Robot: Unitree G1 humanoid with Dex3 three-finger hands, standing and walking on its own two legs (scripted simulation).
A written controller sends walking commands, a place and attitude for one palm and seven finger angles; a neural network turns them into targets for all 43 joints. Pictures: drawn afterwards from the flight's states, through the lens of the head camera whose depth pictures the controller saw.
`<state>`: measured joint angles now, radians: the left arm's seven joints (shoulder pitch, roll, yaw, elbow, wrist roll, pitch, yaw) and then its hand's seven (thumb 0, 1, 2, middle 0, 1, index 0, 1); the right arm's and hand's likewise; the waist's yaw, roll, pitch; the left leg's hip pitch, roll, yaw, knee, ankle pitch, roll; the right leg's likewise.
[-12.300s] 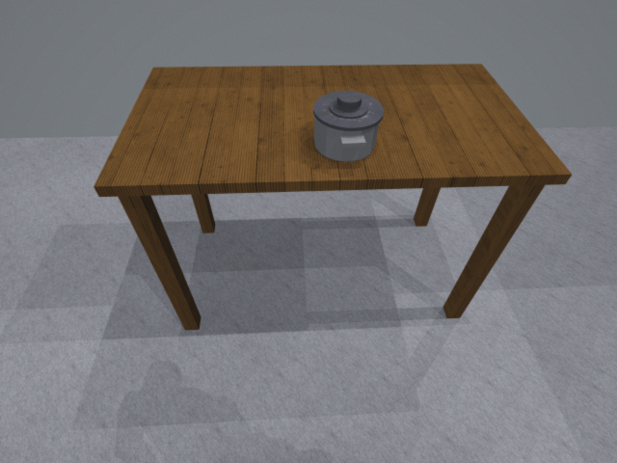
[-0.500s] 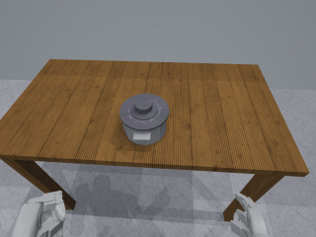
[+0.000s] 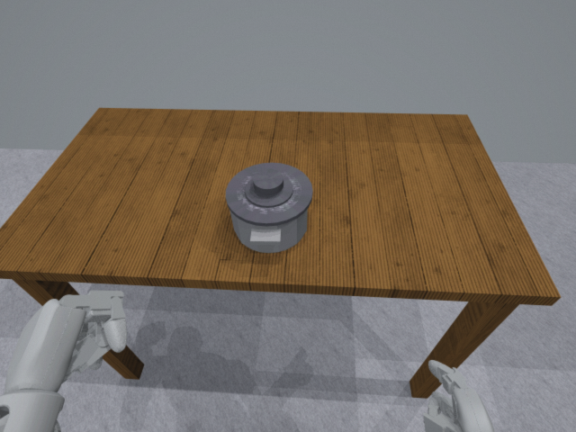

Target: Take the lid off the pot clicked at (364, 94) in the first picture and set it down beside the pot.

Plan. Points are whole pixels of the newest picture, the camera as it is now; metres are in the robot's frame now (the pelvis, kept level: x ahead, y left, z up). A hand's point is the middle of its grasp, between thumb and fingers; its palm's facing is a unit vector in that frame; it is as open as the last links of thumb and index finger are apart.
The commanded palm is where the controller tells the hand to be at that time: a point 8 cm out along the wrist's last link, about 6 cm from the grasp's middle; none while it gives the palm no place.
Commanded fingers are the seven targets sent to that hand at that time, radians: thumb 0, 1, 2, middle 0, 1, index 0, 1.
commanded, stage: reach forward and open the fingers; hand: left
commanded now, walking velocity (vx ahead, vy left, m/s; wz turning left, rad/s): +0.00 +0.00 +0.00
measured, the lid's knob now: (268, 181) +0.51 +0.10 +0.05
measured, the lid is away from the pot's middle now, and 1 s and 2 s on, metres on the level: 0.00 0.00 0.00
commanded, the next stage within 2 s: move the open hand above the knob in 1.00 s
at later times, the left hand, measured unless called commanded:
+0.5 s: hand (92, 326) +0.20 +0.26 +0.10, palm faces -0.19 -0.11 -0.98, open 5.2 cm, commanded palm +0.19 +0.25 +0.16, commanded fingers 0.00 0.01 1.24 -0.93 -0.40 -0.93 -0.40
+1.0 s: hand (108, 286) +0.24 +0.25 +0.11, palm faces -0.17 -0.04 -0.99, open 9.9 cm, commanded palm +0.23 +0.25 +0.18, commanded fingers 0.00 -0.27 1.38 -0.83 -0.08 -0.83 -0.08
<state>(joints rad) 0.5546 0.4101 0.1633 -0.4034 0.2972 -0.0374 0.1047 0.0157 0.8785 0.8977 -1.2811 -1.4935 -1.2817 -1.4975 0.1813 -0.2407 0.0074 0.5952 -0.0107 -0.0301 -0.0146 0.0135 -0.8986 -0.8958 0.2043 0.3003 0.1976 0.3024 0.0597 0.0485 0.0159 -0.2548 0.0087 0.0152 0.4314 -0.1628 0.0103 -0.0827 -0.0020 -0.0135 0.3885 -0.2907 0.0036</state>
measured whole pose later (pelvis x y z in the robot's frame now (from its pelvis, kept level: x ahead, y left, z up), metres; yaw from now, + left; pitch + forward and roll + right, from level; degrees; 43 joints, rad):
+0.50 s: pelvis -0.03 +0.00 +0.00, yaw +1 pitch -3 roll -1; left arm 0.16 0.64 0.05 -0.21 0.73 0.01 -0.24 0.00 0.26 1.15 -1.04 -0.74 -1.05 -0.74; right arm 0.07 -0.27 0.02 0.58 0.04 0.10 0.01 0.01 -0.90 -0.90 0.20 0.30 0.20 0.30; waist 0.07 0.12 0.04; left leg -0.27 0.01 -0.01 0.45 -0.12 0.01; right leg -0.10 0.00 -0.04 0.43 -0.27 0.00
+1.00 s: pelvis -0.04 +0.01 +0.00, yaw +1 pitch -3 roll -1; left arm -0.11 0.63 -0.05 -0.07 0.79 0.03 -0.27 0.00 -0.25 1.36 -0.85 -0.10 -0.85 -0.11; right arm 0.08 -0.27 0.03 0.63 0.04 0.10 0.02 0.01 -0.90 -0.90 0.20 0.30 0.20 0.30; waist 0.07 0.12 0.07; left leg -0.25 0.00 0.00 0.39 -0.08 0.02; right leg -0.10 -0.01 -0.03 0.40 -0.24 0.01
